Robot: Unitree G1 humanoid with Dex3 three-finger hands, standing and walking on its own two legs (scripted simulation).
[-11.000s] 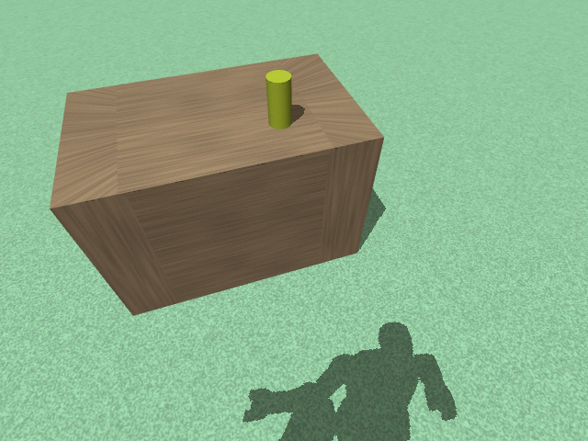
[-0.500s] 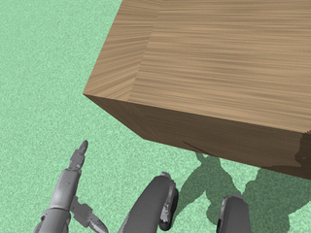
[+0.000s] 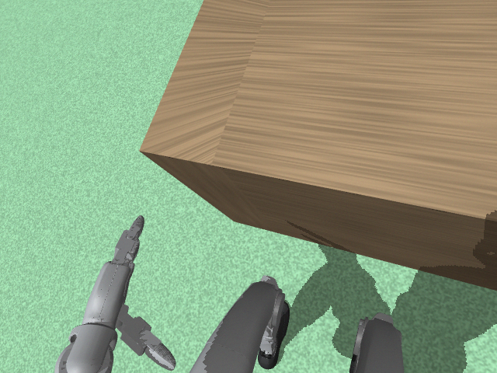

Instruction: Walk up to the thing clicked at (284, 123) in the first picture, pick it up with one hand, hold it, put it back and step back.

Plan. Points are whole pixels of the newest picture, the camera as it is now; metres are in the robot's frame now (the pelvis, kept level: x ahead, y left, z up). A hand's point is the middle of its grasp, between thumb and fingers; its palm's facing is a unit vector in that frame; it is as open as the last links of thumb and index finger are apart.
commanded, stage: close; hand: right
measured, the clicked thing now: out of the picture +0.56 -0.28 +0.04
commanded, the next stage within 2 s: settle in 0.56 s
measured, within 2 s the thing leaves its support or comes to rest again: leaves its support in 0.90 s
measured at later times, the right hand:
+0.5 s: hand out of the picture +0.56 -0.27 +0.02, palm faces +0.31 +0.95 -0.01, open 10.3 cm
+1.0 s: hand out of the picture +0.57 -0.28 +0.05, palm faces +0.34 +0.94 +0.00, open 10.0 cm
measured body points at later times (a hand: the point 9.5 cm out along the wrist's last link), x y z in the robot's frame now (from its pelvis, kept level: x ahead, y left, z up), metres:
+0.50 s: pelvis +0.00 -0.01 +0.00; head +0.19 -0.07 +0.41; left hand +0.17 +0.24 +0.04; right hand +0.54 -0.32 +0.03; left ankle +0.05 +0.14 -0.61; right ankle +0.00 -0.13 -0.61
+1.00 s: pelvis +0.01 +0.00 +0.01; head +0.19 -0.07 +0.42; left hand +0.17 +0.26 +0.05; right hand +0.55 -0.33 +0.05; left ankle +0.05 +0.14 -0.61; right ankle +0.00 -0.13 -0.61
